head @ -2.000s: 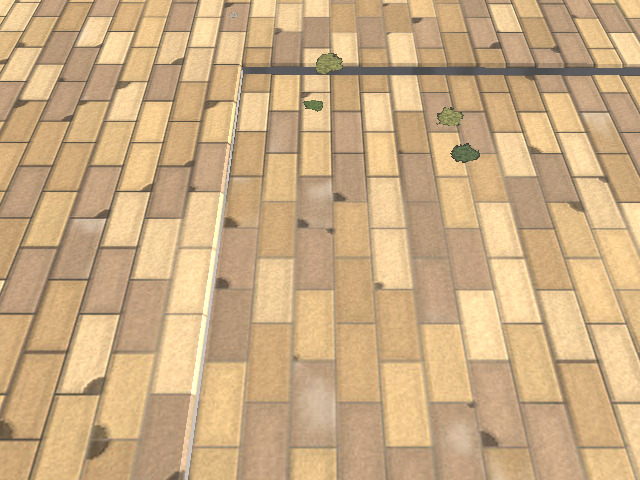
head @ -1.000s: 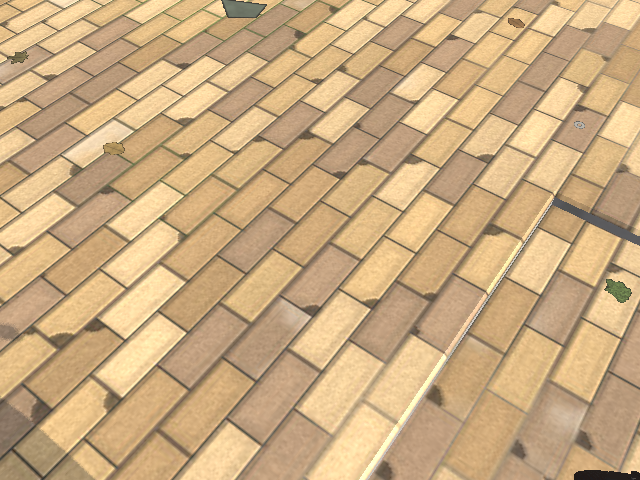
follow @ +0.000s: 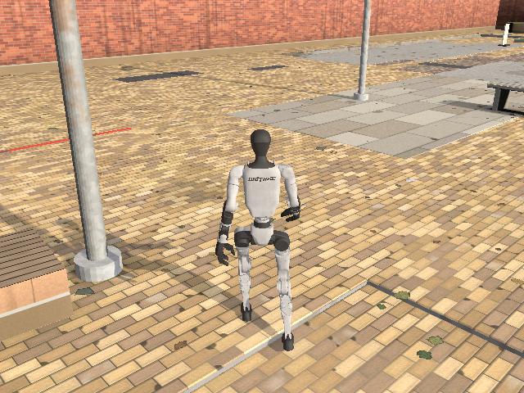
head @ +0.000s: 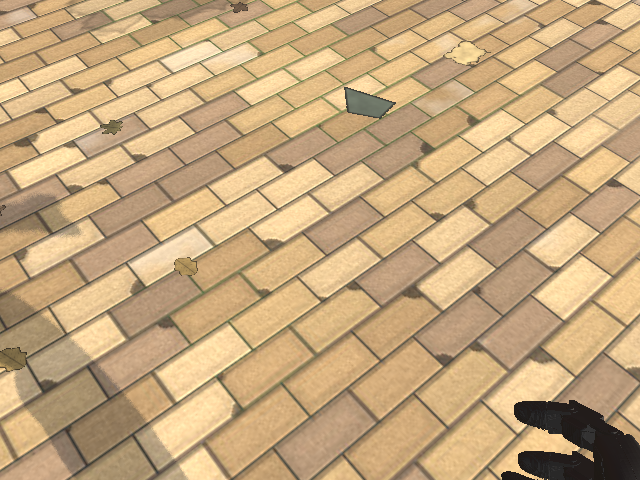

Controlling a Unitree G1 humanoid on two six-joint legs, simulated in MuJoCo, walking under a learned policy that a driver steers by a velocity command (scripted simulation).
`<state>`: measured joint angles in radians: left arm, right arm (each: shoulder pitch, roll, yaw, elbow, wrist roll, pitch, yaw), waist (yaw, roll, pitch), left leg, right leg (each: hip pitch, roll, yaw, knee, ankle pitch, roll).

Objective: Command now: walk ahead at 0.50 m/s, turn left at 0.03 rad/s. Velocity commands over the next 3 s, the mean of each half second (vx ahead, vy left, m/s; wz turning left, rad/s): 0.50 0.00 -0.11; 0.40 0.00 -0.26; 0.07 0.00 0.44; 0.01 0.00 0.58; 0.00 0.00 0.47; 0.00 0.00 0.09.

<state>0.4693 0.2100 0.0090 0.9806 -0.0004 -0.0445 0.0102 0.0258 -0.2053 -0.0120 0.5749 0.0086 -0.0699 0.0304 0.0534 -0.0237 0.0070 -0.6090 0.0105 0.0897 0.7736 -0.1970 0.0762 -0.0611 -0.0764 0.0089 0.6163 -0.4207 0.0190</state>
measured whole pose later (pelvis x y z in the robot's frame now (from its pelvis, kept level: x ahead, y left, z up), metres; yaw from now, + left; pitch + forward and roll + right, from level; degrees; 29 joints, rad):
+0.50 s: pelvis +0.26 -0.02 +0.03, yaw -5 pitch +3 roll +2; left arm 0.04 0.23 0.03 0.75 -0.02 -0.05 -0.06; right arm 0.39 -0.26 -0.07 0.89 0.01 -0.07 -0.01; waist -0.08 -0.04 0.00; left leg 0.09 -0.01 0.16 0.24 -0.37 -0.01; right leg -0.60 -0.05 -0.02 0.60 -0.05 -0.06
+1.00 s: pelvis +0.53 -0.08 +0.04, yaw -13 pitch +2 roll -2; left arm 0.29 0.26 0.05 0.79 0.01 -0.04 0.02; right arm 0.08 -0.25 -0.04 0.74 -0.01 -0.10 0.03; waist 0.05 0.04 0.01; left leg -0.54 0.01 -0.02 0.51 0.08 0.04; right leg -0.06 0.12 0.05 0.39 -0.36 -0.08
